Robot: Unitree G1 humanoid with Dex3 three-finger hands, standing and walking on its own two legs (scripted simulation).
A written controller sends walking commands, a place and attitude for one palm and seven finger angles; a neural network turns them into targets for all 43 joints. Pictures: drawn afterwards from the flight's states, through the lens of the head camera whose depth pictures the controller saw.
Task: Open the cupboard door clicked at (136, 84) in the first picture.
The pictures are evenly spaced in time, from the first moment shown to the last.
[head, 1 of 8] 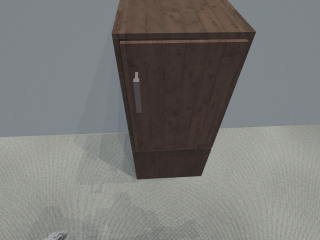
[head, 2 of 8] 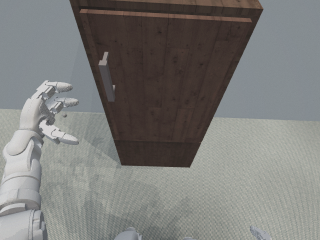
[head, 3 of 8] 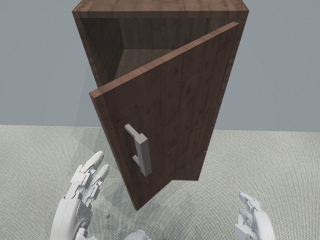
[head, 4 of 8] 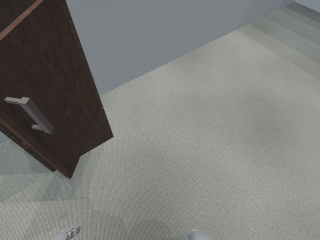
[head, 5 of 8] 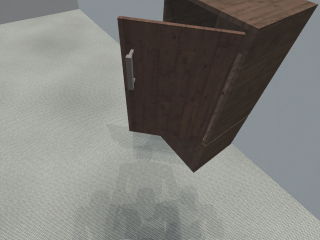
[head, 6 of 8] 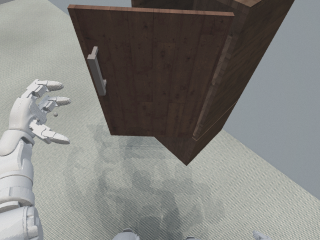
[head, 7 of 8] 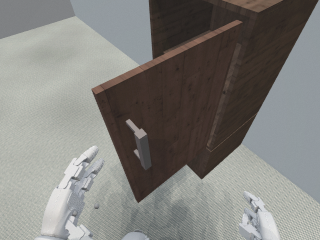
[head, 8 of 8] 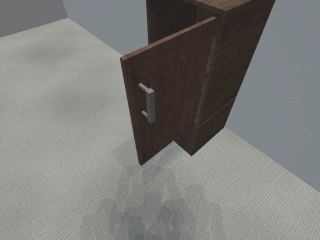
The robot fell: no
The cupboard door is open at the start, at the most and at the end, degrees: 0 91 90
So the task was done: yes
